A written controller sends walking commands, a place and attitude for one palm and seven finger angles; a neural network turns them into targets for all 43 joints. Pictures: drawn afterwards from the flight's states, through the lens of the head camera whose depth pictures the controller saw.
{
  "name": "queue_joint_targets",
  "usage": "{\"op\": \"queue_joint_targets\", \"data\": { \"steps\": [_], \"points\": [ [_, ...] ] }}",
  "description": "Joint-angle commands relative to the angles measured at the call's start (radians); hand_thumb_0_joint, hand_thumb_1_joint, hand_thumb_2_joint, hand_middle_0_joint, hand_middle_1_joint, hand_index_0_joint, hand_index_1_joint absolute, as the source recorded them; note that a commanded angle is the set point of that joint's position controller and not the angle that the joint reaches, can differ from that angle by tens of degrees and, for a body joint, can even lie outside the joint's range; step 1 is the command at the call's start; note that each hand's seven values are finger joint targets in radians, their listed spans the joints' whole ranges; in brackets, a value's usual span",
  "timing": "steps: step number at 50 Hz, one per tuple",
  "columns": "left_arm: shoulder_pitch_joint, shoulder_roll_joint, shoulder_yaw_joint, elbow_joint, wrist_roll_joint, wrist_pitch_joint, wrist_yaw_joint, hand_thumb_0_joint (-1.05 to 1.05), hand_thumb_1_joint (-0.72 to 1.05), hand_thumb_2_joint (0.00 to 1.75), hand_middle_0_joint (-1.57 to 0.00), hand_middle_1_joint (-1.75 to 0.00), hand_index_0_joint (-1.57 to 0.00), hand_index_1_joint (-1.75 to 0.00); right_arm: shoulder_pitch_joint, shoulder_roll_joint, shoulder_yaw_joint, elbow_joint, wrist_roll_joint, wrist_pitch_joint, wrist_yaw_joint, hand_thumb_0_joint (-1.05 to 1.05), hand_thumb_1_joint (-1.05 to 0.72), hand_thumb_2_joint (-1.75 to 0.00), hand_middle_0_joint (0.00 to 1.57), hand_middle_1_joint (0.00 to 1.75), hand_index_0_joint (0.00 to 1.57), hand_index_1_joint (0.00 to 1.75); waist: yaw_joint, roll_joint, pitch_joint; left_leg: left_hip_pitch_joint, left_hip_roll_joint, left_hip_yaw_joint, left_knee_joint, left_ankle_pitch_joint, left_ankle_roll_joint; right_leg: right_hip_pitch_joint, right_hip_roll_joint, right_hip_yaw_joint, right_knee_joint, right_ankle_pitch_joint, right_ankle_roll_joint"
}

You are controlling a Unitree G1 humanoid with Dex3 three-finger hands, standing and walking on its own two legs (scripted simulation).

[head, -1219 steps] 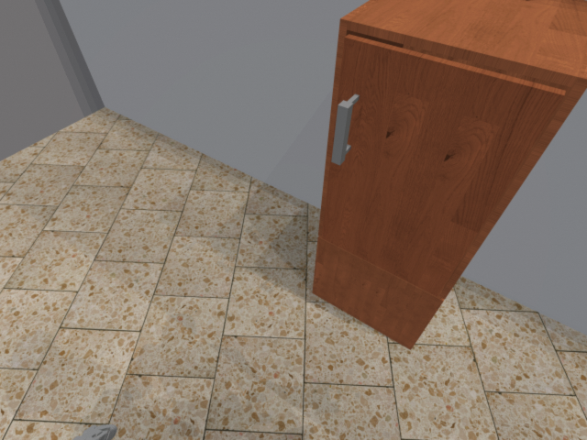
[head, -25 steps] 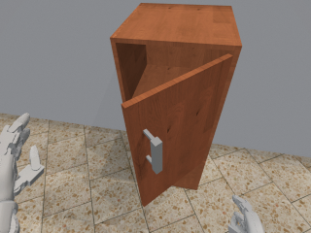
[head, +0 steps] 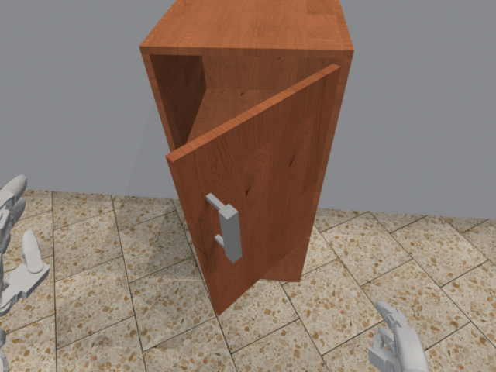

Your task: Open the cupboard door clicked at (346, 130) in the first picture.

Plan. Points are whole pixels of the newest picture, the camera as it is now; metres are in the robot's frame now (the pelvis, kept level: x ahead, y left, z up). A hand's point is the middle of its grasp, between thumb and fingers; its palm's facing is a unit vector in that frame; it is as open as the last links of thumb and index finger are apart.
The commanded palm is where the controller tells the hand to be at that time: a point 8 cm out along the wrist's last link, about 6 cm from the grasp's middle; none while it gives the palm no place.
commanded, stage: step back with the hand held close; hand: left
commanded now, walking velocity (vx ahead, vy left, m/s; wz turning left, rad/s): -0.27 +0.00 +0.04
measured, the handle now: (223, 228) +0.34 +0.07 +0.04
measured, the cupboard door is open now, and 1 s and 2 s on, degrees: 48 48 48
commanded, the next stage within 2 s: stop stepping back and stand still in 0.98 s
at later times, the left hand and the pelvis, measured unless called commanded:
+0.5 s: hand out of the picture +0.12 +0.27 +0.15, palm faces +0.53 -0.74 -0.42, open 7.4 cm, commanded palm +0.06 +0.31 +0.17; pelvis -0.08 +0.00 -0.03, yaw +1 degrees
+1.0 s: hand out of the picture +0.06 +0.22 +0.16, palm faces +0.33 -0.80 -0.50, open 7.4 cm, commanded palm -0.02 +0.28 +0.17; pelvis -0.17 -0.02 +0.00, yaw -1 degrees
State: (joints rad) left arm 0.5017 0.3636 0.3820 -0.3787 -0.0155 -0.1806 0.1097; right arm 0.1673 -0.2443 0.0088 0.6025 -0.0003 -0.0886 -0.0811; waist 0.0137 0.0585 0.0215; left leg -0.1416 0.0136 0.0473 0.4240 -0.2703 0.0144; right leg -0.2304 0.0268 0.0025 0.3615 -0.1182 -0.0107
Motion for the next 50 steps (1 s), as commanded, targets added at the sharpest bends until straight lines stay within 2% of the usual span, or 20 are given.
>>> {"op": "queue_joint_targets", "data": {
  "steps": [1,7,13,18,23,25,27,29,31,34,36,37,38,39,40,41,42,44,48,50],
  "points": [
    [0.033,0.231,0.170,-0.236,-0.006,-0.056,0.041,0.00,0.90,0.90,-0.20,-0.30,-0.20,-0.30,-0.089,-0.103,-0.062,-0.175,0.000,-0.018,-0.014,0.00,-0.90,-0.90,0.20,0.30,0.20,0.30,0.003,-0.029,-0.210,-0.064,0.044,-0.053,-0.026,0.304,0.002,0.163,-0.104,0.087,0.040,0.381,-0.013],
    [0.069,0.215,0.167,-0.307,0.005,-0.061,0.072,0.00,0.90,0.90,-0.20,-0.30,-0.20,-0.30,-0.059,-0.098,-0.071,-0.208,-0.017,-0.001,-0.028,0.00,-0.90,-0.90,0.20,0.30,0.20,0.30,-0.009,-0.002,-0.181,-0.171,0.069,-0.092,-0.025,0.305,-0.010,0.135,-0.085,0.077,0.125,0.318,-0.013],
    [0.017,0.177,0.151,-0.338,0.042,-0.061,0.097,0.00,0.90,0.90,-0.20,-0.30,-0.20,-0.30,-0.020,-0.113,-0.082,-0.210,-0.035,-0.015,-0.037,0.00,-0.90,-0.90,0.20,0.30,0.20,0.30,-0.022,0.061,-0.108,-0.409,0.125,-0.154,-0.092,-0.133,0.045,0.115,-0.041,0.070,0.232,-0.012,-0.001],
    [-0.068,0.166,0.143,-0.318,0.067,-0.071,0.112,0.00,0.90,0.90,-0.20,-0.30,-0.20,-0.30,0.008,-0.108,-0.077,-0.190,-0.048,-0.038,-0.046,0.00,-0.90,-0.90,0.20,0.30,0.20,0.30,-0.042,0.014,-0.034,-0.552,0.118,-0.171,-0.059,-0.409,0.082,0.089,-0.056,0.113,0.260,-0.096,-0.012],
    [-0.089,0.197,0.153,-0.329,0.054,-0.085,0.117,0.00,0.90,0.90,-0.20,-0.30,-0.20,-0.30,0.032,-0.094,-0.070,-0.167,-0.043,-0.045,-0.038,0.00,-0.90,-0.90,0.20,0.30,0.20,0.30,-0.048,-0.162,-0.060,-0.304,0.009,-0.106,0.224,-0.335,0.038,-0.203,-0.194,0.275,-0.007,-0.349,-0.077],
    [-0.071,0.199,0.153,-0.344,0.038,-0.094,0.112,0.00,0.90,0.90,-0.20,-0.30,-0.20,-0.30,0.029,-0.085,-0.058,-0.154,-0.034,-0.045,-0.026,0.00,-0.90,-0.90,0.20,0.30,0.20,0.30,-0.049,-0.163,-0.093,-0.199,-0.001,-0.098,0.246,-0.274,0.032,-0.263,-0.217,0.246,-0.011,-0.339,-0.083],
    [-0.034,0.207,0.168,-0.358,0.028,-0.104,0.111,0.00,0.90,0.90,-0.20,-0.30,-0.20,-0.30,0.015,-0.094,-0.053,-0.164,-0.030,-0.047,-0.029,0.00,-0.90,-0.90,0.20,0.30,0.20,0.30,-0.047,-0.017,-0.062,-0.263,0.067,-0.192,0.073,-0.343,0.060,-0.249,-0.134,0.164,0.113,-0.342,-0.041],
    [-0.040,0.178,0.184,-0.376,0.045,-0.111,0.126,0.00,0.90,0.90,-0.20,-0.30,-0.20,-0.30,0.002,-0.100,-0.057,-0.164,-0.054,-0.064,-0.043,0.00,-0.90,-0.90,0.20,0.30,0.20,0.30,-0.045,0.196,-0.034,-0.614,0.274,-0.412,-0.246,-0.483,0.143,0.028,0.053,0.010,0.520,-0.250,0.025],
    [-0.031,0.216,0.205,-0.356,0.037,-0.110,0.129,0.00,0.90,0.90,-0.20,-0.30,-0.20,-0.30,0.018,-0.073,-0.071,-0.146,-0.058,-0.088,-0.044,0.00,-0.90,-0.90,0.20,0.30,0.20,0.30,-0.036,0.137,-0.057,-0.555,0.306,-0.373,-0.224,-0.280,0.172,0.002,0.070,0.052,0.704,-0.340,0.022],
    [0.027,0.169,0.143,-0.293,0.013,-0.086,0.124,0.00,0.90,0.90,-0.20,-0.30,-0.20,-0.30,0.004,-0.074,-0.067,-0.098,-0.051,-0.113,-0.020,0.00,-0.90,-0.90,0.20,0.30,0.20,0.30,-0.034,0.124,-0.059,-0.322,0.253,-0.296,-0.169,-0.098,0.140,-0.077,0.043,0.012,0.462,-0.393,0.013],
    [-0.003,0.175,0.128,-0.321,0.003,-0.085,0.103,0.00,0.90,0.90,-0.20,-0.30,-0.20,-0.30,-0.025,-0.082,-0.064,-0.096,-0.034,-0.120,-0.009,0.00,-0.90,-0.90,0.20,0.30,0.20,0.30,-0.021,0.147,-0.066,-0.268,0.222,-0.224,-0.122,-0.071,0.093,0.009,0.005,-0.013,0.178,-0.273,0.003],
    [-0.026,0.193,0.129,-0.338,-0.002,-0.094,0.086,0.00,0.90,0.90,-0.20,-0.30,-0.20,-0.30,-0.041,-0.088,-0.061,-0.092,-0.024,-0.122,0.003,0.00,-0.90,-0.90,0.20,0.30,0.20,0.30,-0.017,0.087,-0.067,-0.239,0.185,-0.196,-0.050,-0.065,0.060,0.023,-0.038,0.019,-0.005,-0.148,-0.005],
    [-0.043,0.219,0.134,-0.338,-0.001,-0.099,0.075,0.00,0.90,0.90,-0.20,-0.30,-0.20,-0.30,-0.032,-0.080,-0.061,-0.090,-0.016,-0.115,0.010,0.00,-0.90,-0.90,0.20,0.30,0.20,0.30,-0.030,-0.086,-0.074,-0.224,0.095,-0.100,0.092,-0.095,0.007,-0.006,-0.148,0.148,-0.083,0.008,-0.049],
    [-0.080,0.272,0.155,-0.337,-0.002,-0.105,0.071,0.00,0.90,0.90,-0.20,-0.30,-0.20,-0.30,-0.046,-0.061,-0.056,-0.104,-0.014,-0.107,0.010,0.00,-0.90,-0.90,0.20,0.30,0.20,0.30,-0.028,-0.262,-0.077,-0.238,0.002,-0.014,0.305,-0.138,-0.038,-0.099,-0.322,0.359,-0.137,0.120,-0.125],
    [-0.108,0.252,0.143,-0.304,-0.003,-0.094,0.070,0.00,0.90,0.90,-0.20,-0.30,-0.20,-0.30,-0.051,-0.069,-0.068,-0.098,-0.002,-0.108,0.010,0.00,-0.90,-0.90,0.20,0.30,0.20,0.30,-0.003,-0.297,-0.098,-0.284,-0.026,-0.052,0.525,-0.180,-0.034,-0.114,-0.385,0.397,-0.129,0.227,-0.170],
    [-0.096,0.245,0.140,-0.308,0.002,-0.085,0.069,0.00,0.90,0.90,-0.20,-0.30,-0.20,-0.30,-0.064,-0.062,-0.067,-0.098,0.000,-0.106,0.014,0.00,-0.90,-0.90,0.20,0.30,0.20,0.30,-0.011,-0.240,-0.138,-0.336,-0.032,-0.079,0.617,-0.202,-0.036,-0.054,-0.381,0.382,-0.061,0.434,-0.188],
    [-0.055,0.251,0.159,-0.310,0.005,-0.087,0.069,0.00,0.90,0.90,-0.20,-0.30,-0.20,-0.30,-0.044,-0.035,-0.051,-0.105,-0.003,-0.097,0.014,0.00,-0.90,-0.90,0.20,0.30,0.20,0.30,-0.019,-0.208,-0.156,-0.365,-0.004,-0.076,0.604,-0.188,-0.043,0.041,-0.349,0.263,0.025,0.605,-0.182],
    [-0.007,0.247,0.172,-0.319,0.011,-0.090,0.071,0.00,0.90,0.90,-0.20,-0.30,-0.20,-0.30,-0.068,-0.022,-0.029,-0.125,-0.005,-0.072,0.001,0.00,-0.90,-0.90,0.20,0.30,0.20,0.30,-0.015,-0.179,-0.158,-0.343,-0.003,-0.020,0.500,-0.184,-0.041,0.091,-0.305,0.192,0.067,0.753,-0.150],
    [0.065,0.259,0.202,-0.371,0.005,-0.089,0.071,0.00,0.90,0.90,-0.20,-0.30,-0.20,-0.30,-0.050,-0.037,-0.032,-0.141,-0.006,-0.053,-0.015,0.00,-0.90,-0.90,0.20,0.30,0.20,0.30,-0.022,-0.150,-0.216,-0.238,-0.010,-0.001,0.172,-0.074,-0.029,0.162,-0.258,0.161,0.091,0.738,-0.104],
    [0.091,0.269,0.216,-0.400,-0.002,-0.102,0.066,0.00,0.90,0.90,-0.20,-0.30,-0.20,-0.30,-0.024,-0.063,-0.053,-0.140,-0.006,-0.044,-0.017,0.00,-0.90,-0.90,0.20,0.30,0.20,0.30,-0.030,-0.077,-0.242,-0.120,0.028,-0.030,-0.049,0.189,-0.019,0.151,-0.183,0.111,0.148,0.597,-0.038]
  ]
}}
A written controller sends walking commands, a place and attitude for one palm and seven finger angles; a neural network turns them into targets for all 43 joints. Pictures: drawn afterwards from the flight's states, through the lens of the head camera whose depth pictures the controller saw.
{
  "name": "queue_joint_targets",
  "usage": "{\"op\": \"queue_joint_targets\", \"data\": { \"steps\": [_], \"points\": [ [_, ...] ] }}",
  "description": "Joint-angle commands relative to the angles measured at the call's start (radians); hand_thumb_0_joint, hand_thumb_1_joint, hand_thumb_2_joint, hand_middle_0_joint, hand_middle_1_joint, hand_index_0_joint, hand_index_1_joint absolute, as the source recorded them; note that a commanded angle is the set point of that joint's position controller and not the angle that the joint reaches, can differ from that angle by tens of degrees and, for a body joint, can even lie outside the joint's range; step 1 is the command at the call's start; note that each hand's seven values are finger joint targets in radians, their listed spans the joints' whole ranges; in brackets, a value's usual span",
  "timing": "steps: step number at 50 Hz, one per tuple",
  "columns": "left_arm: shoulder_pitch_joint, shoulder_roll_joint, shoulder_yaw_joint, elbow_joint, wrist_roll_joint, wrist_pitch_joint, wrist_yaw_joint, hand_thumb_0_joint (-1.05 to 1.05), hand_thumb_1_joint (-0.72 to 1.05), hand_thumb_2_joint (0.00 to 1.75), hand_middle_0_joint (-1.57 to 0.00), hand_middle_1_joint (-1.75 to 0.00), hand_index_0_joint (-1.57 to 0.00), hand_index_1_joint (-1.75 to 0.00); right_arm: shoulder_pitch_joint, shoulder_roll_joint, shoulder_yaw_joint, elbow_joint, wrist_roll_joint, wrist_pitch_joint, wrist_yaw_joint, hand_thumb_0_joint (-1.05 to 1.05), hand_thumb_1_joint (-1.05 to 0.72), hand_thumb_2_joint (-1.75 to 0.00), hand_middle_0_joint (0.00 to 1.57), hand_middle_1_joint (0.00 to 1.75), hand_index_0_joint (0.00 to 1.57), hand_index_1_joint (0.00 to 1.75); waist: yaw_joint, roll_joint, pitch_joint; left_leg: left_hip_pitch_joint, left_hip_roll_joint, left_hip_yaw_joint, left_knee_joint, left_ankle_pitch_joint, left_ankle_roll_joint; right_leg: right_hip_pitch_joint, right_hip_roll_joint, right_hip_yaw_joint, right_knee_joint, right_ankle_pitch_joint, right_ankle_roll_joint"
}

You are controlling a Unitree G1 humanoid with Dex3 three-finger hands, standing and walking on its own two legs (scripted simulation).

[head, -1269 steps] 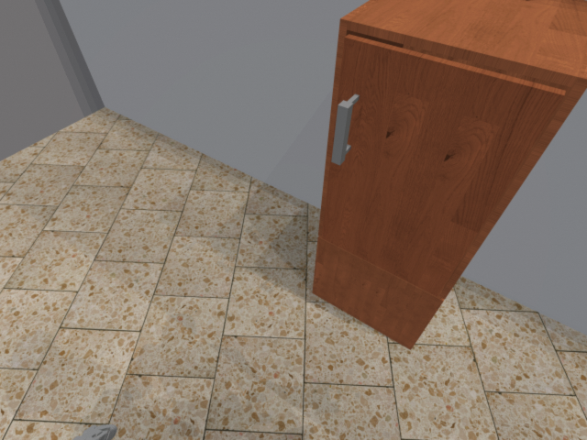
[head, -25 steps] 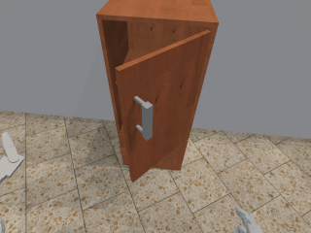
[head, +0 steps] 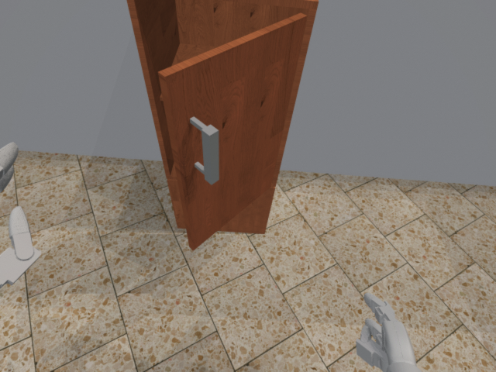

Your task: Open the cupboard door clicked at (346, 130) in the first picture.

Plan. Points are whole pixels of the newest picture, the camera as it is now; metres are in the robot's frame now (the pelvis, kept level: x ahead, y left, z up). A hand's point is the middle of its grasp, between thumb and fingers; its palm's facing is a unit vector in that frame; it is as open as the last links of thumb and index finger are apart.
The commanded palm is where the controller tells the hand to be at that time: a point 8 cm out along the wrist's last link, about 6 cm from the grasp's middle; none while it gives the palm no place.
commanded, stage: stop stepping back and stand still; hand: left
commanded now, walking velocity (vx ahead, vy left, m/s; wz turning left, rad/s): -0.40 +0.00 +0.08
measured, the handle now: (204, 151) +0.51 +0.10 +0.04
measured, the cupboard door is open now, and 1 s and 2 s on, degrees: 48 48 48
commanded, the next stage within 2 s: let the arm hang, fingers relaxed in 0.78 s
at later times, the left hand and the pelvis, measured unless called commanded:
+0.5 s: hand out of the picture +0.10 +0.26 +0.16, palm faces +0.45 -0.78 -0.43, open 7.4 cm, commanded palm +0.03 +0.30 +0.17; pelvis -0.10 +0.00 -0.01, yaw +2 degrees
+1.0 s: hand out of the picture +0.09 +0.27 +0.00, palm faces +0.27 -0.86 -0.43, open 7.4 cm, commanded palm none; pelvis -0.11 +0.01 -0.02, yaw +5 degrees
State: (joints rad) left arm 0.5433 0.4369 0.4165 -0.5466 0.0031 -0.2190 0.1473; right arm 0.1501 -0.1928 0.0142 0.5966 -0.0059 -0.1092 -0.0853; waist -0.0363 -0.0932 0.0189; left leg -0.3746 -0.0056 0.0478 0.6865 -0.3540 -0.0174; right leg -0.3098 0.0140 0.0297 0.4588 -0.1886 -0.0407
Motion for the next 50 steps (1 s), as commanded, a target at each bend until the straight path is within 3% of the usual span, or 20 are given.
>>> {"op": "queue_joint_targets", "data": {
  "steps": [1,2,5,10,14,16,18,20,22,24,28,29,31,32,38,41,43,44,47,50],
  "points": [
    [0.078,0.200,0.183,-0.241,-0.022,-0.065,0.026,0.00,0.90,0.90,-0.20,-0.30,-0.20,-0.30,-0.027,-0.134,-0.080,-0.142,0.010,-0.024,-0.015,0.00,-0.90,-0.90,0.20,0.30,0.20,0.30,0.038,0.181,-0.248,0.158,0.163,-0.147,-0.345,0.551,0.051,0.187,-0.094,0.036,0.095,0.461,0.039],
    [0.086,0.214,0.204,-0.258,-0.026,-0.077,0.016,0.00,0.90,0.90,-0.20,-0.30,-0.20,-0.30,-0.022,-0.157,-0.092,-0.159,0.013,-0.032,-0.004,0.00,-0.90,-0.90,0.20,0.30,0.20,0.30,0.055,0.250,-0.274,0.205,0.234,-0.187,-0.311,0.734,0.083,0.126,-0.035,0.023,0.132,0.191,0.058],
    [0.099,0.199,0.208,-0.267,-0.042,-0.085,-0.002,0.00,0.90,0.90,-0.20,-0.30,-0.20,-0.30,-0.025,-0.139,-0.087,-0.160,-0.012,-0.068,0.014,0.00,-0.90,-0.90,0.20,0.30,0.20,0.30,0.040,0.402,-0.202,0.147,0.288,-0.199,-0.356,0.798,0.121,0.023,0.003,-0.035,0.291,-0.152,0.054],
    [0.029,0.140,0.128,-0.191,-0.030,-0.046,0.013,0.00,0.90,0.90,-0.20,-0.30,-0.20,-0.30,-0.009,-0.158,-0.071,-0.141,0.015,-0.093,0.013,0.00,-0.90,-0.90,0.20,0.30,0.20,0.30,0.024,0.194,-0.080,0.015,0.190,-0.116,-0.337,0.030,0.085,0.150,-0.015,-0.041,-0.010,-0.115,0.062],
    [-0.111,0.167,0.114,-0.158,-0.018,-0.022,0.021,0.00,0.90,0.90,-0.20,-0.30,-0.20,-0.30,-0.003,-0.134,-0.075,-0.102,0.000,-0.073,-0.001,0.00,-0.90,-0.90,0.20,0.30,0.20,0.30,0.023,-0.078,-0.065,0.136,-0.012,-0.017,0.176,-0.046,0.013,-0.198,-0.272,0.353,-0.352,-0.608,-0.079],
    [-0.172,0.156,0.097,-0.172,-0.014,-0.021,0.026,0.00,0.90,0.90,-0.20,-0.30,-0.20,-0.30,-0.011,-0.133,-0.065,-0.090,-0.008,-0.066,0.001,0.00,-0.90,-0.90,0.20,0.30,0.20,0.30,0.009,-0.045,-0.071,0.087,0.017,-0.039,0.243,-0.056,0.027,-0.173,-0.288,0.291,-0.293,-0.508,-0.098],
    [-0.145,0.150,0.096,-0.159,-0.009,-0.020,0.031,0.00,0.90,0.90,-0.20,-0.30,-0.20,-0.30,-0.009,-0.111,-0.049,-0.094,-0.012,-0.069,-0.009,0.00,-0.90,-0.90,0.20,0.30,0.20,0.30,0.009,-0.041,-0.078,0.154,0.033,-0.025,0.015,-0.084,0.056,-0.148,-0.243,0.190,-0.227,-0.456,-0.075],
    [-0.118,0.144,0.096,-0.179,-0.010,-0.030,0.036,0.00,0.90,0.90,-0.20,-0.30,-0.20,-0.30,0.002,-0.125,-0.040,-0.095,-0.017,-0.084,-0.020,0.00,-0.90,-0.90,0.20,0.30,0.20,0.30,0.004,0.147,-0.058,0.199,0.036,-0.041,-0.304,-0.142,0.082,-0.122,-0.148,0.134,-0.090,-0.463,-0.040],
    [-0.099,0.167,0.129,-0.251,-0.005,-0.051,0.044,0.00,0.90,0.90,-0.20,-0.30,-0.20,-0.30,0.002,-0.154,-0.053,-0.131,-0.007,-0.101,-0.016,0.00,-0.90,-0.90,0.20,0.30,0.20,0.30,0.027,0.399,-0.068,0.177,0.275,-0.378,-0.471,-0.190,0.164,-0.117,0.008,-0.065,0.285,-0.221,0.033],
    [-0.050,0.177,0.151,-0.172,-0.003,-0.049,0.037,0.00,0.90,0.90,-0.20,-0.30,-0.20,-0.30,-0.001,-0.125,-0.048,-0.098,-0.014,-0.105,-0.006,0.00,-0.90,-0.90,0.20,0.30,0.20,0.30,0.008,0.325,-0.018,0.059,0.293,-0.396,-0.507,-0.197,0.201,-0.110,-0.014,-0.052,0.395,-0.270,0.047],
    [-0.005,0.141,0.117,-0.100,-0.004,-0.044,0.025,0.00,0.90,0.90,-0.20,-0.30,-0.20,-0.30,-0.005,-0.150,-0.049,-0.090,-0.010,-0.101,0.000,0.00,-0.90,-0.90,0.20,0.30,0.20,0.30,0.027,0.218,0.010,-0.083,0.201,-0.173,-0.337,-0.076,0.134,0.160,-0.014,-0.101,0.062,-0.159,0.042],
    [-0.027,0.147,0.112,-0.095,-0.004,-0.047,0.019,0.00,0.90,0.90,-0.20,-0.30,-0.20,-0.30,-0.011,-0.153,-0.057,-0.098,-0.009,-0.092,0.000,0.00,-0.90,-0.90,0.20,0.30,0.20,0.30,0.028,0.127,0.006,-0.142,0.133,-0.112,-0.227,-0.086,0.101,0.224,-0.046,-0.011,-0.032,-0.158,0.014],
    [-0.049,0.192,0.150,-0.088,-0.012,-0.048,0.018,0.00,0.90,0.90,-0.20,-0.30,-0.20,-0.30,-0.011,-0.144,-0.069,-0.110,-0.004,-0.080,0.006,0.00,-0.90,-0.90,0.20,0.30,0.20,0.30,0.027,-0.106,-0.035,-0.209,0.007,-0.013,0.187,-0.104,0.044,0.165,-0.349,0.458,-0.247,-0.311,-0.136],
    [-0.099,0.186,0.146,-0.115,-0.021,-0.063,0.013,0.00,0.90,0.90,-0.20,-0.30,-0.20,-0.30,0.005,-0.139,-0.078,-0.081,0.001,-0.077,0.010,0.00,-0.90,-0.90,0.20,0.30,0.20,0.30,0.026,-0.059,-0.089,-0.163,0.023,-0.042,0.334,-0.121,0.038,0.118,-0.370,0.476,-0.280,-0.403,-0.158],
    [-0.026,0.162,0.139,-0.170,-0.018,-0.074,0.016,0.00,0.90,0.90,-0.20,-0.30,-0.20,-0.30,0.013,-0.114,-0.050,-0.086,-0.009,-0.085,-0.006,0.00,-0.90,-0.90,0.20,0.30,0.20,0.30,0.013,0.061,-0.079,0.178,0.039,0.012,-0.181,0.032,0.057,-0.058,-0.222,0.133,-0.162,-0.276,-0.065],
    [-0.050,0.162,0.139,-0.203,-0.019,-0.087,0.026,0.00,0.90,0.90,-0.20,-0.30,-0.20,-0.30,-0.009,-0.155,-0.064,-0.122,-0.009,-0.094,-0.018,0.00,-0.90,-0.90,0.20,0.30,0.20,0.30,0.040,0.310,-0.058,0.128,0.209,-0.256,-0.397,0.015,0.116,0.010,-0.052,-0.001,0.080,-0.123,0.029],
    [-0.045,0.153,0.143,-0.123,-0.012,-0.078,0.021,0.00,0.90,0.90,-0.20,-0.30,-0.20,-0.30,-0.011,-0.131,-0.052,-0.101,-0.001,-0.093,-0.013,0.00,-0.90,-0.90,0.20,0.30,0.20,0.30,0.033,0.281,-0.020,0.002,0.207,-0.215,-0.435,-0.061,0.106,0.085,-0.037,-0.032,0.103,-0.103,0.044],
    [-0.130,-0.098,-0.288,0.607,0.059,0.140,-0.132,0.00,0.90,0.90,-0.20,-0.30,-0.20,-0.30,-0.006,-0.305,-0.109,0.113,-0.013,-0.077,0.082,0.00,-0.90,-0.90,0.20,0.30,0.20,0.30,-0.018,0.290,0.046,-0.091,0.168,-0.210,-0.248,0.259,0.115,-0.035,-0.080,-0.044,0.212,0.041,0.043],
    [-0.129,-0.159,-0.311,0.750,0.036,0.228,-0.147,0.00,0.90,0.90,-0.20,-0.30,-0.20,-0.30,0.063,-0.163,-0.066,0.100,-0.014,0.015,0.072,0.00,-0.90,-0.90,0.20,0.30,0.20,0.30,0.040,0.014,-0.106,-0.043,0.176,-0.206,-0.225,0.348,0.105,0.073,-0.073,-0.017,0.140,-0.017,0.034],
    [-0.220,-0.078,-0.322,0.947,0.039,0.212,-0.143,0.00,0.90,0.90,-0.20,-0.30,-0.20,-0.30,0.099,-0.144,-0.056,0.146,-0.013,0.059,0.074,0.00,-0.90,-0.90,0.20,0.30,0.20,0.30,0.019,-0.263,-0.121,0.062,0.025,-0.068,-0.091,0.177,0.044,0.094,-0.202,0.111,-0.050,0.230,-0.031]
  ]
}}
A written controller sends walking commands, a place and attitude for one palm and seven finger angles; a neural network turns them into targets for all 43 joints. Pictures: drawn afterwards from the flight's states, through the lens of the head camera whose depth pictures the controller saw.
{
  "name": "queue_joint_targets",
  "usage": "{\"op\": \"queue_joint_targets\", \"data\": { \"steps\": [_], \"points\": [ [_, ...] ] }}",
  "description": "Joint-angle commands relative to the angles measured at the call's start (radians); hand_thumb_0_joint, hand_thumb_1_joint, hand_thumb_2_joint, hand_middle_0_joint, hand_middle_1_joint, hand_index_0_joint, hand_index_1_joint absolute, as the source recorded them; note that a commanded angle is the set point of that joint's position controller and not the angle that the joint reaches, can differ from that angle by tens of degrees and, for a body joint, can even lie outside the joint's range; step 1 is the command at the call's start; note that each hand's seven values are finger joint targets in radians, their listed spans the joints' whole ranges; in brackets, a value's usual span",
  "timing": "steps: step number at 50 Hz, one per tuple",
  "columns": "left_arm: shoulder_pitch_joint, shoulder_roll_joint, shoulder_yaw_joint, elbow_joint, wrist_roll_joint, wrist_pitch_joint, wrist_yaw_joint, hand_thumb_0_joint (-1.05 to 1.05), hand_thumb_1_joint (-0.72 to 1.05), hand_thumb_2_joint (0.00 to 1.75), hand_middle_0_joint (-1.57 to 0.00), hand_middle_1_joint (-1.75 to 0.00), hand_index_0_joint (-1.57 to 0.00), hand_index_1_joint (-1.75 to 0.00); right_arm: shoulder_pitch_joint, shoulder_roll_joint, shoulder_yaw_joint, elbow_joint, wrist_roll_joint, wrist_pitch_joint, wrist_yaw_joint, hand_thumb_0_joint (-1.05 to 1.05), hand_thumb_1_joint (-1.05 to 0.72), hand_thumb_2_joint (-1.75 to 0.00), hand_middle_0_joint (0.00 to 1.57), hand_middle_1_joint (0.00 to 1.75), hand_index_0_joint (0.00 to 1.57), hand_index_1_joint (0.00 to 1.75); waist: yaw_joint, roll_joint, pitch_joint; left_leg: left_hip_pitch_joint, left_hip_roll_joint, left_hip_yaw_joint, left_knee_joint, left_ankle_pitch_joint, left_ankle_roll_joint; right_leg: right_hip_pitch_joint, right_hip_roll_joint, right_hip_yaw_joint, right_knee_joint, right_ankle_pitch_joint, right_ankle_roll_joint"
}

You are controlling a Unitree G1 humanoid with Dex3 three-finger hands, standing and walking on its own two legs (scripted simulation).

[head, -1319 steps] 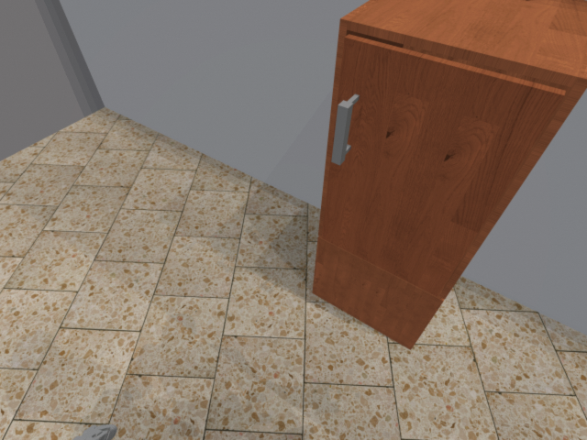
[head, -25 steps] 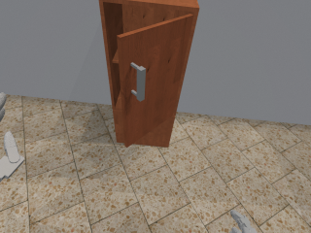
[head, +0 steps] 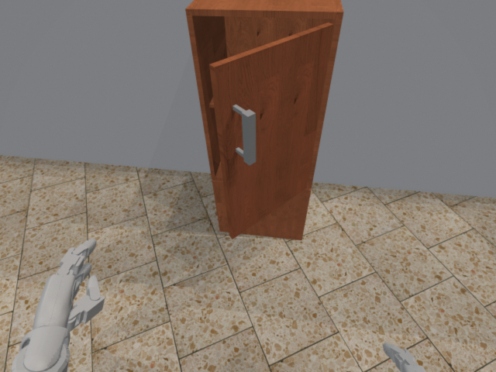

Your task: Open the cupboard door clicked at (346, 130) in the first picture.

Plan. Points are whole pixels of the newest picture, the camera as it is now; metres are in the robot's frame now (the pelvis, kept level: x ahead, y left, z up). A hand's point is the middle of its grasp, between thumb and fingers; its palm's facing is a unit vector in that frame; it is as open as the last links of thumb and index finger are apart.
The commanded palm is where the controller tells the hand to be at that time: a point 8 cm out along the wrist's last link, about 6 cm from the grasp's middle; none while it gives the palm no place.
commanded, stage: let the arm hang, fingers relaxed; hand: left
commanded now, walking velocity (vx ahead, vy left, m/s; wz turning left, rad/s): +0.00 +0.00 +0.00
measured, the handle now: (243, 135) +0.62 +0.05 +0.05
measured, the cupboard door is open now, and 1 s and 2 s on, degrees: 48 48 48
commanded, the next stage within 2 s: look to check the result in 0.98 s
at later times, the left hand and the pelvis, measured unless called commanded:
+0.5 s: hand out of the picture -0.04 +0.21 -0.16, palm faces +0.00 -0.97 -0.24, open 7.3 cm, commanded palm none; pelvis +0.00 +0.01 +0.02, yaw +0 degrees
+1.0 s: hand out of the picture +0.06 +0.19 -0.15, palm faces -0.02 -0.98 -0.22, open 7.3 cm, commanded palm none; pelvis +0.01 +0.00 +0.02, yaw -1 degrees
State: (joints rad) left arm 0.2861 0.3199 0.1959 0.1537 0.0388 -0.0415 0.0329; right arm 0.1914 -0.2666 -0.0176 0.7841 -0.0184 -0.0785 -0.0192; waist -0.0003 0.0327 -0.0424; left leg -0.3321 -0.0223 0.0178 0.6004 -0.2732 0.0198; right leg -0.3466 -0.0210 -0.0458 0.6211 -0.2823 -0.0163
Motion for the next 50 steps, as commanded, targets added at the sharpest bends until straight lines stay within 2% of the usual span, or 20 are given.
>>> {"op": "queue_joint_targets", "data": {
  "steps": [1,3,4,5,6,8,9,10,13,15,18,20,22,26,28,32,37,43,47,50],
  "points": [
    [-0.014,0.063,-0.107,0.314,-0.001,0.037,-0.026,0.00,0.90,0.90,-0.20,-0.30,-0.20,-0.30,0.055,-0.081,-0.031,-0.021,-0.004,0.047,0.012,0.00,-0.90,-0.90,0.20,0.30,0.20,0.30,-0.031,-0.312,-0.004,0.044,0.034,-0.030,-0.012,0.066,0.007,0.080,-0.178,0.185,-0.224,0.293,-0.075],
    [-0.056,0.054,-0.133,0.444,-0.012,0.042,-0.023,0.00,0.90,0.90,-0.20,-0.30,-0.20,-0.30,0.032,-0.054,-0.016,0.031,-0.012,0.069,0.018,0.00,-0.90,-0.90,0.20,0.30,0.20,0.30,-0.032,-0.066,0.053,0.097,0.060,-0.051,-0.099,0.158,0.008,0.020,-0.132,0.153,-0.211,0.187,-0.050],
    [-0.060,0.040,-0.145,0.505,-0.017,0.043,-0.021,0.00,0.90,0.90,-0.20,-0.30,-0.20,-0.30,0.019,-0.044,-0.005,0.051,-0.012,0.072,0.019,0.00,-0.90,-0.90,0.20,0.30,0.20,0.30,-0.021,0.011,0.072,0.071,0.084,-0.083,-0.165,0.170,0.012,0.044,-0.091,0.130,-0.203,0.128,-0.027],
    [-0.049,0.034,-0.155,0.565,-0.020,0.043,-0.019,0.00,0.90,0.90,-0.20,-0.30,-0.20,-0.30,-0.001,-0.049,0.001,0.072,-0.011,0.073,0.017,0.00,-0.90,-0.90,0.20,0.30,0.20,0.30,-0.004,0.059,0.086,0.039,0.103,-0.106,-0.212,0.140,0.017,0.079,-0.069,0.122,-0.209,0.091,-0.016],
    [-0.036,0.040,-0.160,0.620,-0.021,0.043,-0.017,0.00,0.90,0.90,-0.20,-0.30,-0.20,-0.30,-0.004,-0.053,0.002,0.086,-0.007,0.076,0.015,0.00,-0.90,-0.90,0.20,0.30,0.20,0.30,0.005,0.062,0.086,0.022,0.112,-0.121,-0.238,0.094,0.019,0.114,-0.062,0.116,-0.225,0.063,-0.015],
    [-0.007,0.024,-0.165,0.715,-0.024,0.035,-0.018,0.00,0.90,0.90,-0.20,-0.30,-0.20,-0.30,0.019,-0.042,0.005,0.133,-0.001,0.075,0.010,0.00,-0.90,-0.90,0.20,0.30,0.20,0.30,0.004,0.043,0.031,0.050,0.100,-0.101,-0.242,0.042,0.014,0.162,-0.070,0.128,-0.261,0.059,-0.020],
    [0.012,-0.011,-0.149,0.740,-0.021,0.031,-0.015,0.00,0.90,0.90,-0.20,-0.30,-0.20,-0.30,0.032,-0.025,-0.001,0.146,-0.008,0.076,0.006,0.00,-0.90,-0.90,0.20,0.30,0.20,0.30,0.004,0.098,0.009,0.065,0.098,-0.095,-0.244,0.019,0.013,0.168,-0.072,0.123,-0.276,0.052,-0.025],
    [0.015,-0.005,-0.153,0.768,-0.023,0.031,-0.014,0.00,0.90,0.90,-0.20,-0.30,-0.20,-0.30,0.043,-0.018,-0.001,0.163,-0.008,0.079,0.005,0.00,-0.90,-0.90,0.20,0.30,0.20,0.30,0.002,0.137,0.014,0.069,0.095,-0.095,-0.252,0.004,0.013,0.165,-0.071,0.118,-0.279,0.053,-0.028],
    [0.003,-0.004,-0.161,0.832,-0.025,0.031,-0.015,0.00,0.90,0.90,-0.20,-0.30,-0.20,-0.30,0.088,-0.009,-0.006,0.208,-0.004,0.085,0.002,0.00,-0.90,-0.90,0.20,0.30,0.20,0.30,-0.006,0.026,0.039,0.079,0.102,-0.098,-0.266,-0.011,0.016,0.150,-0.074,0.105,-0.308,0.016,-0.028],
    [0.004,-0.003,-0.167,0.871,-0.027,0.031,-0.014,0.00,0.90,0.90,-0.20,-0.30,-0.20,-0.30,0.107,-0.014,-0.005,0.236,-0.002,0.085,0.000,0.00,-0.90,-0.90,0.20,0.30,0.20,0.30,-0.007,0.002,0.053,0.091,0.105,-0.101,-0.275,0.003,0.018,0.142,-0.075,0.097,-0.309,0.018,-0.028],
    [0.016,-0.009,-0.173,0.919,-0.029,0.033,-0.013,0.00,0.90,0.90,-0.20,-0.30,-0.20,-0.30,0.121,-0.015,-0.002,0.268,0.000,0.082,-0.004,0.00,-0.90,-0.90,0.20,0.30,0.20,0.30,-0.003,0.021,0.073,0.093,0.115,-0.107,-0.295,0.023,0.021,0.144,-0.076,0.084,-0.297,0.047,-0.029],
    [0.025,-0.005,-0.177,0.941,-0.030,0.033,-0.012,0.00,0.90,0.90,-0.20,-0.30,-0.20,-0.30,0.130,-0.020,-0.001,0.286,0.002,0.081,-0.005,0.00,-0.90,-0.90,0.20,0.30,0.20,0.30,-0.001,-0.001,0.068,0.098,0.117,-0.109,-0.297,0.024,0.022,0.153,-0.076,0.083,-0.296,0.048,-0.028],
    [0.021,-0.003,-0.177,0.956,-0.030,0.034,-0.010,0.00,0.90,0.90,-0.20,-0.30,-0.20,-0.30,0.139,-0.019,0.000,0.297,0.002,0.082,-0.006,0.00,-0.90,-0.90,0.20,0.30,0.20,0.30,-0.002,-0.015,0.096,0.089,0.118,-0.114,-0.308,0.018,0.023,0.143,-0.075,0.080,-0.291,0.038,-0.030],
    [0.028,-0.001,-0.176,0.973,-0.029,0.037,-0.007,0.00,0.90,0.90,-0.20,-0.30,-0.20,-0.30,0.143,-0.020,-0.002,0.313,0.003,0.084,-0.005,0.00,-0.90,-0.90,0.20,0.30,0.20,0.30,0.002,-0.019,0.120,0.082,0.115,-0.114,-0.320,-0.025,0.023,0.129,-0.074,0.079,-0.293,0.005,-0.028],
    [0.022,-0.005,-0.174,0.973,-0.029,0.036,-0.005,0.00,0.90,0.90,-0.20,-0.30,-0.20,-0.30,0.149,-0.015,-0.003,0.319,0.000,0.083,-0.005,0.00,-0.90,-0.90,0.20,0.30,0.20,0.30,-0.001,-0.026,0.105,0.090,0.113,-0.113,-0.319,-0.012,0.023,0.138,-0.076,0.083,-0.289,0.016,-0.027],
    [0.010,-0.009,-0.171,0.970,-0.028,0.034,-0.003,0.00,0.90,0.90,-0.20,-0.30,-0.20,-0.30,0.143,-0.003,-0.004,0.325,-0.001,0.081,-0.004,0.00,-0.90,-0.90,0.20,0.30,0.20,0.30,-0.002,-0.020,0.126,0.082,0.112,-0.110,-0.321,-0.002,0.022,0.132,-0.077,0.085,-0.289,0.020,-0.026],
    [-0.005,-0.013,-0.167,0.961,-0.026,0.028,-0.001,0.00,0.90,0.90,-0.20,-0.30,-0.20,-0.30,0.126,0.005,-0.007,0.325,-0.001,0.077,-0.004,0.00,-0.90,-0.90,0.20,0.30,0.20,0.30,-0.001,-0.029,0.119,0.100,0.109,-0.100,-0.309,0.050,0.020,0.140,-0.081,0.091,-0.292,0.055,-0.025],
    [-0.040,-0.005,-0.161,0.948,-0.027,0.021,-0.001,0.00,0.90,0.90,-0.20,-0.30,-0.20,-0.30,0.110,-0.009,-0.009,0.324,-0.001,0.070,-0.004,0.00,-0.90,-0.90,0.20,0.30,0.20,0.30,-0.003,-0.033,0.096,0.129,0.112,-0.091,-0.300,0.126,0.015,0.163,-0.088,0.094,-0.295,0.104,-0.024],
    [-0.052,0.005,-0.159,0.948,-0.027,0.019,-0.003,0.00,0.90,0.90,-0.20,-0.30,-0.20,-0.30,0.093,-0.018,-0.010,0.322,-0.002,0.070,-0.005,0.00,-0.90,-0.90,0.20,0.30,0.20,0.30,-0.004,-0.004,0.096,0.140,0.114,-0.090,-0.302,0.132,0.013,0.165,-0.089,0.101,-0.305,0.111,-0.027],
    [-0.065,0.011,-0.160,0.949,-0.028,0.019,-0.004,0.00,0.90,0.90,-0.20,-0.30,-0.20,-0.30,0.080,-0.032,-0.011,0.323,-0.002,0.070,-0.006,0.00,-0.90,-0.90,0.20,0.30,0.20,0.30,-0.005,-0.015,0.098,0.151,0.116,-0.090,-0.305,0.133,0.011,0.165,-0.088,0.102,-0.313,0.112,-0.027]
  ]
}}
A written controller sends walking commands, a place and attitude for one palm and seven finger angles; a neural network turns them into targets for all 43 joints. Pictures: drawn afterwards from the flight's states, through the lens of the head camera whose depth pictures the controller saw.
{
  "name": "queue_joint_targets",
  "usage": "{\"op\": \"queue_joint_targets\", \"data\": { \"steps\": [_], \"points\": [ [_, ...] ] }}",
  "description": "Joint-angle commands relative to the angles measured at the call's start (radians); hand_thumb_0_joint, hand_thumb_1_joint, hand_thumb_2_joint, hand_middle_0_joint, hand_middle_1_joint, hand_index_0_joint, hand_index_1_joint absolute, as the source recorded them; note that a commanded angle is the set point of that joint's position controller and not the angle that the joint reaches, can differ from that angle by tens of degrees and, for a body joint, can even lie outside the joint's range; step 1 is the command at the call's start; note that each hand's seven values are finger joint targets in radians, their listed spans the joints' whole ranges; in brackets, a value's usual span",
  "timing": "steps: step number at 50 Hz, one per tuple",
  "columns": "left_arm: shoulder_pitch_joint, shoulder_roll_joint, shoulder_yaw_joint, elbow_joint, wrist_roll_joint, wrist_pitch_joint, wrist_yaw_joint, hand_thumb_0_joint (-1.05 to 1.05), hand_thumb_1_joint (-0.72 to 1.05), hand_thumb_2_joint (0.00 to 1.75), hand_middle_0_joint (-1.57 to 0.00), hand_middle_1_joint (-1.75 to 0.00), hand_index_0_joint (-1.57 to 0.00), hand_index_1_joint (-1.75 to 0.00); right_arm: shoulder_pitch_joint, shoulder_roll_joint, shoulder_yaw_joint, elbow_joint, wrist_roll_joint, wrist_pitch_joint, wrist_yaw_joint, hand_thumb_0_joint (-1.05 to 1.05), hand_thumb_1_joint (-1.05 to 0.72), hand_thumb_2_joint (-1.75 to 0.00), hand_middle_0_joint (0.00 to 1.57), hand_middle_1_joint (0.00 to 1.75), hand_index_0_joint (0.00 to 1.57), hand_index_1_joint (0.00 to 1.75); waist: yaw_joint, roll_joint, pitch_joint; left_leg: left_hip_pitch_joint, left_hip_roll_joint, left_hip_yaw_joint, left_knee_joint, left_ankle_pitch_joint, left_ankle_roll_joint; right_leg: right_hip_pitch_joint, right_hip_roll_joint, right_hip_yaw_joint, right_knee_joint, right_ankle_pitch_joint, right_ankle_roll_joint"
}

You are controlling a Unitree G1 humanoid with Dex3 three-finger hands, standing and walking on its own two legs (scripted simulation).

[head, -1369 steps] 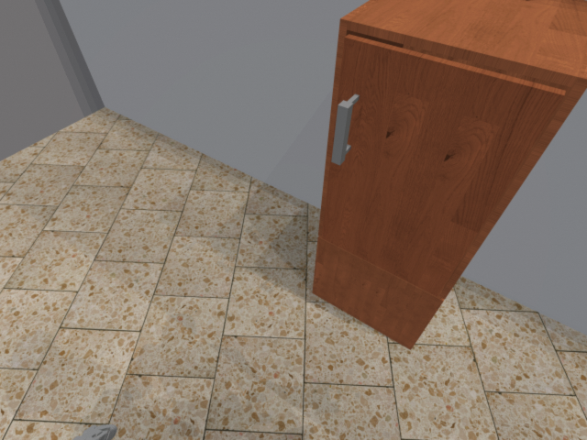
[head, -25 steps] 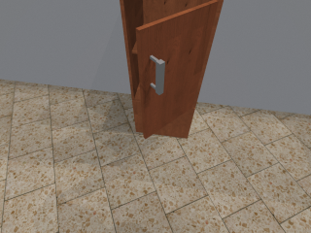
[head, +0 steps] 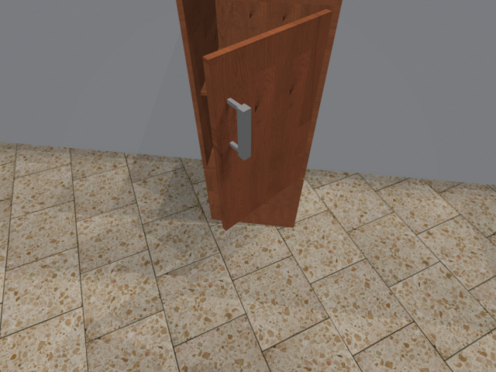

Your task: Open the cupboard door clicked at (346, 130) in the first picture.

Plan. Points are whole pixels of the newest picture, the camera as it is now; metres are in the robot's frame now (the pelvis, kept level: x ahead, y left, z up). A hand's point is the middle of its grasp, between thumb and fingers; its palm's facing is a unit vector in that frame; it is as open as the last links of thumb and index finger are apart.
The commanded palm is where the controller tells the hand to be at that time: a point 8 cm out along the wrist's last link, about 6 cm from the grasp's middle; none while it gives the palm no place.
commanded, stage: look to check the result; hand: left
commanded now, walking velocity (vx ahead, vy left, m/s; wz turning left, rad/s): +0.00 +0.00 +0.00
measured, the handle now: (238, 129) +0.61 +0.05 +0.04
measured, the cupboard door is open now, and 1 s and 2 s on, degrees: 48 48 48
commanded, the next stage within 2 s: walk to a spot facing it in 0.54 s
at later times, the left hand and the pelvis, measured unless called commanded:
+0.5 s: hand out of the picture +0.05 +0.19 -0.17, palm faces -0.02 -0.97 -0.26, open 7.4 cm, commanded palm none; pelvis +0.01 -0.01 +0.00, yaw +0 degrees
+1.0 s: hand out of the picture +0.08 +0.18 -0.18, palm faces -0.12 -0.96 -0.24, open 7.4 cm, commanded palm none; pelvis +0.01 -0.02 -0.01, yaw -9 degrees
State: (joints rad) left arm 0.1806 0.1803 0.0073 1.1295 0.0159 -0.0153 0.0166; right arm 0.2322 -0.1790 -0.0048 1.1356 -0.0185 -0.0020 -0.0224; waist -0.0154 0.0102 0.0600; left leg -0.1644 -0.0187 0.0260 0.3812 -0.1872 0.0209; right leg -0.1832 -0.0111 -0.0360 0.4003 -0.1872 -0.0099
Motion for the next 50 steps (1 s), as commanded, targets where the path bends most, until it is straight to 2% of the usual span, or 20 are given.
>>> {"op": "queue_joint_targets", "data": {
  "steps": [1,4,5,7,9,17,21,24,27,33,34,36,41,43,46,47,48,49,50],
  "points": [
    [0.040,0.155,0.031,-0.026,-0.004,-0.008,0.013,0.00,0.90,0.90,-0.20,-0.30,-0.20,-0.30,0.036,-0.124,-0.024,-0.030,0.001,-0.006,-0.002,0.00,-0.90,-0.90,0.20,0.30,0.20,0.30,0.011,0.004,-0.004,-0.014,0.112,-0.098,-0.086,0.047,0.011,0.001,-0.098,0.094,-0.096,0.014,-0.035],
    [0.031,0.163,0.029,-0.023,-0.005,-0.008,0.011,0.00,0.90,0.90,-0.20,-0.30,-0.20,-0.30,0.029,-0.131,-0.023,-0.028,-0.001,-0.005,-0.002,0.00,-0.90,-0.90,0.20,0.30,0.20,0.30,0.009,0.008,-0.011,-0.004,0.112,-0.094,-0.088,0.044,0.008,0.005,-0.101,0.101,-0.105,0.007,-0.035],
    [0.031,0.168,0.029,-0.022,-0.006,-0.009,0.011,0.00,0.90,0.90,-0.20,-0.30,-0.20,-0.30,0.028,-0.135,-0.024,-0.028,-0.001,-0.004,-0.001,0.00,-0.90,-0.90,0.20,0.30,0.20,0.30,0.008,-0.014,-0.022,0.002,0.112,-0.095,-0.086,0.041,0.008,0.009,-0.100,0.100,-0.110,0.002,-0.034],
    [0.025,0.173,0.029,-0.020,-0.005,-0.010,0.011,0.00,0.90,0.90,-0.20,-0.30,-0.20,-0.30,0.019,-0.139,-0.024,-0.029,-0.001,-0.003,-0.001,0.00,-0.90,-0.90,0.20,0.30,0.20,0.30,0.007,-0.014,-0.010,0.006,0.111,-0.091,-0.083,0.052,0.008,0.002,-0.103,0.101,-0.116,0.007,-0.034],
    [0.023,0.180,0.028,-0.020,-0.007,-0.012,0.011,0.00,0.90,0.90,-0.20,-0.30,-0.20,-0.30,0.017,-0.148,-0.023,-0.028,0.000,-0.005,-0.001,0.00,-0.90,-0.90,0.20,0.30,0.20,0.30,0.007,0.001,-0.039,0.020,0.114,-0.093,-0.082,0.074,0.008,0.024,-0.103,0.105,-0.112,0.041,-0.036],
    [0.014,0.190,0.025,-0.011,-0.007,-0.011,0.011,0.00,0.90,0.90,-0.20,-0.30,-0.20,-0.30,-0.006,-0.164,-0.021,-0.026,0.000,-0.003,-0.002,0.00,-0.90,-0.90,0.20,0.30,0.20,0.30,0.007,0.000,-0.026,0.032,0.121,-0.090,-0.092,0.078,0.005,0.020,-0.103,0.103,-0.121,0.053,-0.034],
    [0.012,0.199,0.027,-0.011,-0.007,-0.015,0.012,0.00,0.90,0.90,-0.20,-0.30,-0.20,-0.30,-0.010,-0.172,-0.022,-0.027,0.003,-0.004,-0.002,0.00,-0.90,-0.90,0.20,0.30,0.20,0.30,0.008,-0.019,-0.042,0.043,0.121,-0.087,-0.088,0.099,0.006,0.035,-0.104,0.101,-0.124,0.088,-0.033],
    [0.009,0.199,0.026,-0.012,-0.008,-0.017,0.012,0.00,0.90,0.90,-0.20,-0.30,-0.20,-0.30,-0.015,-0.176,-0.022,-0.027,0.000,-0.007,-0.003,0.00,-0.90,-0.90,0.20,0.30,0.20,0.30,0.007,-0.016,-0.057,0.054,0.124,-0.089,-0.090,0.129,0.005,0.051,-0.106,0.102,-0.116,0.135,-0.034],
    [0.003,0.203,0.026,-0.012,-0.007,-0.016,0.012,0.00,0.90,0.90,-0.20,-0.30,-0.20,-0.30,-0.022,-0.176,-0.022,-0.027,0.001,-0.005,-0.002,0.00,-0.90,-0.90,0.20,0.30,0.20,0.30,0.006,-0.002,-0.038,0.049,0.124,-0.086,-0.095,0.117,0.003,0.043,-0.107,0.102,-0.123,0.124,-0.033],
    [0.000,0.202,0.027,-0.017,-0.008,-0.018,0.013,0.00,0.90,0.90,-0.20,-0.30,-0.20,-0.30,-0.024,-0.179,-0.022,-0.027,-0.001,-0.006,-0.003,0.00,-0.90,-0.90,0.20,0.30,0.20,0.30,0.006,-0.007,-0.047,0.052,0.125,-0.085,-0.096,0.124,0.001,0.059,-0.107,0.102,-0.126,0.139,-0.033],
    [-0.001,0.206,0.029,-0.020,-0.008,-0.016,0.012,0.00,0.90,0.90,-0.20,-0.30,-0.20,-0.30,-0.026,-0.184,-0.024,-0.027,-0.002,-0.006,-0.004,0.00,-0.90,-0.90,0.20,0.30,0.20,0.30,0.006,0.008,-0.051,0.064,0.128,-0.077,-0.088,0.133,-0.001,0.053,-0.106,0.112,-0.121,0.162,-0.035],
    [0.019,0.160,0.030,-0.026,-0.008,0.000,0.014,0.00,0.90,0.90,-0.20,-0.30,-0.20,-0.30,0.013,-0.126,-0.019,-0.027,-0.002,0.005,-0.009,0.00,-0.90,-0.90,0.20,0.30,0.20,0.30,0.002,-0.010,-0.051,0.064,0.133,-0.046,-0.050,0.129,-0.010,0.028,-0.103,0.126,-0.095,0.205,-0.030],
    [0.017,0.183,0.065,-0.086,0.000,0.034,0.004,0.00,0.90,0.90,-0.20,-0.30,-0.20,-0.30,0.034,-0.158,-0.053,-0.082,-0.001,0.022,-0.024,0.00,-0.90,-0.90,0.20,0.30,0.20,0.30,-0.002,-0.023,-0.050,0.043,0.154,0.006,0.033,0.065,-0.007,-0.041,-0.086,0.180,-0.001,0.252,-0.047],
    [0.001,0.182,0.072,-0.121,0.003,0.046,-0.003,0.00,0.90,0.90,-0.20,-0.30,-0.20,-0.30,0.036,-0.170,-0.063,-0.108,-0.004,0.025,-0.028,0.00,-0.90,-0.90,0.20,0.30,0.20,0.30,-0.007,-0.012,-0.035,0.029,0.182,-0.011,0.024,0.014,0.007,-0.093,-0.065,0.184,0.042,0.202,-0.047],
    [0.002,0.157,0.078,-0.162,0.005,0.055,-0.014,0.00,0.90,0.90,-0.20,-0.30,-0.20,-0.30,0.023,-0.201,-0.081,-0.144,-0.007,0.023,-0.032,0.00,-0.90,-0.90,0.20,0.30,0.20,0.30,0.004,0.084,-0.032,0.038,0.268,-0.078,-0.026,-0.021,0.055,-0.186,-0.003,0.151,0.180,0.094,-0.031],
    [0.001,0.151,0.081,-0.176,0.006,0.060,-0.019,0.00,0.90,0.90,-0.20,-0.30,-0.20,-0.30,0.021,-0.213,-0.087,-0.154,-0.010,0.021,-0.032,0.00,-0.90,-0.90,0.20,0.30,0.20,0.30,0.005,0.135,-0.025,0.012,0.326,-0.121,-0.064,-0.022,0.087,-0.199,0.019,0.117,0.280,-0.006,-0.024],
    [0.001,0.140,0.085,-0.189,0.006,0.066,-0.023,0.00,0.90,0.90,-0.20,-0.30,-0.20,-0.30,0.010,-0.221,-0.090,-0.164,-0.013,0.016,-0.032,0.00,-0.90,-0.90,0.20,0.30,0.20,0.30,0.014,0.181,-0.019,-0.007,0.385,-0.149,-0.095,0.028,0.126,-0.214,0.028,0.077,0.396,-0.187,-0.014],
    [0.000,0.133,0.088,-0.201,0.006,0.071,-0.026,0.00,0.90,0.90,-0.20,-0.30,-0.20,-0.30,-0.003,-0.224,-0.091,-0.177,-0.017,0.013,-0.031,0.00,-0.90,-0.90,0.20,0.30,0.20,0.30,0.018,0.195,-0.016,-0.020,0.418,-0.148,-0.098,0.075,0.152,-0.220,0.014,0.065,0.468,-0.286,-0.011],
    [0.007,0.126,0.090,-0.210,0.005,0.069,-0.029,0.00,0.90,0.90,-0.20,-0.30,-0.20,-0.30,-0.022,-0.219,-0.091,-0.187,-0.019,0.009,-0.032,0.00,-0.90,-0.90,0.20,0.30,0.20,0.30,0.030,0.178,-0.015,-0.035,0.419,-0.120,-0.061,0.154,0.150,-0.197,-0.010,0.074,0.447,-0.301,-0.014]
  ]
}}
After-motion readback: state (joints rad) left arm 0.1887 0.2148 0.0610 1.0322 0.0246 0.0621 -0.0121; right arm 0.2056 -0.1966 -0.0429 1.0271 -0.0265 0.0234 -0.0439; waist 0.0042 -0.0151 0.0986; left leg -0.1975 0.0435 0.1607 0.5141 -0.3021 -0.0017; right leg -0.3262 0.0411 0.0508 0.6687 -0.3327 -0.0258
